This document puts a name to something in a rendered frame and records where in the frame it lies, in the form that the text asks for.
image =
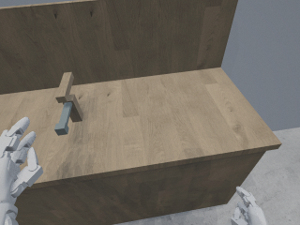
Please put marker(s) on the tap lever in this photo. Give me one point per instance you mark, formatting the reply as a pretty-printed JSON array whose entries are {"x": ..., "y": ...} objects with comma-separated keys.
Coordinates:
[{"x": 62, "y": 128}]

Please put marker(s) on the robot left forearm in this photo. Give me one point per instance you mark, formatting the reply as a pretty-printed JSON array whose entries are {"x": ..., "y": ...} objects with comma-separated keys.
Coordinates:
[{"x": 8, "y": 213}]

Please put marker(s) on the robot left hand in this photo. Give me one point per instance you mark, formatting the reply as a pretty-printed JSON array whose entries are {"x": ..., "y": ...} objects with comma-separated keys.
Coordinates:
[{"x": 13, "y": 153}]

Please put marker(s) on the counter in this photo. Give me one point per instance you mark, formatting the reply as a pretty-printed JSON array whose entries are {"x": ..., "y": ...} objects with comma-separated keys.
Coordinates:
[{"x": 156, "y": 126}]

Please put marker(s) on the robot right hand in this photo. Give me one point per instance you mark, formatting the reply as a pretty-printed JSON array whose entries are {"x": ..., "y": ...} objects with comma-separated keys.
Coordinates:
[{"x": 253, "y": 214}]

